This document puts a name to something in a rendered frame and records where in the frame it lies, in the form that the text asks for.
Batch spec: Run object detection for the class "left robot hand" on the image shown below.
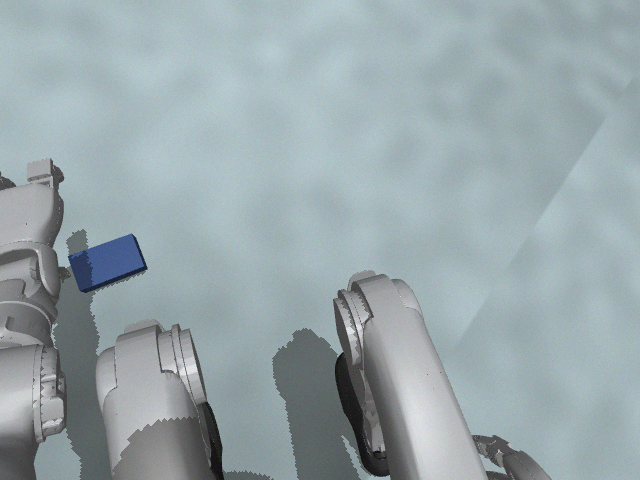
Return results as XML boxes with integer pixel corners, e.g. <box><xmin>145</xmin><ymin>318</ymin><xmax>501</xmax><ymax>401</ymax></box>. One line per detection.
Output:
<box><xmin>0</xmin><ymin>158</ymin><xmax>71</xmax><ymax>283</ymax></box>

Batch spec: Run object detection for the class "small box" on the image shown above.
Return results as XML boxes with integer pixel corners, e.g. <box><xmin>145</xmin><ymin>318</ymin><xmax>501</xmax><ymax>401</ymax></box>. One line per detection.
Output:
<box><xmin>68</xmin><ymin>233</ymin><xmax>148</xmax><ymax>293</ymax></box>

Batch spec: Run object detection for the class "left robot arm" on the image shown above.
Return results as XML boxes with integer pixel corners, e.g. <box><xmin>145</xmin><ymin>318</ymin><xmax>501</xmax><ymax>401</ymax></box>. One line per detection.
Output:
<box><xmin>0</xmin><ymin>242</ymin><xmax>67</xmax><ymax>480</ymax></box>

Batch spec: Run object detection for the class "right robot foot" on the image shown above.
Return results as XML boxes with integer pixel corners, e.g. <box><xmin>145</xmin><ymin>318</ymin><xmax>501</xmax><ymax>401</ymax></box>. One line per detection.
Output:
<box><xmin>335</xmin><ymin>352</ymin><xmax>390</xmax><ymax>477</ymax></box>

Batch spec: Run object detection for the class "left robot foot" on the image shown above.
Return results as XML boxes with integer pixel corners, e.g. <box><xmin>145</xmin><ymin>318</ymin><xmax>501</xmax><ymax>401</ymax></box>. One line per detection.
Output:
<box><xmin>202</xmin><ymin>402</ymin><xmax>224</xmax><ymax>480</ymax></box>

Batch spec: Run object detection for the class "right robot hand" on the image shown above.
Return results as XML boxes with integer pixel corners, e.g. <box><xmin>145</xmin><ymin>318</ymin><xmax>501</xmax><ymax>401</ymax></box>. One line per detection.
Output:
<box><xmin>471</xmin><ymin>435</ymin><xmax>552</xmax><ymax>480</ymax></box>

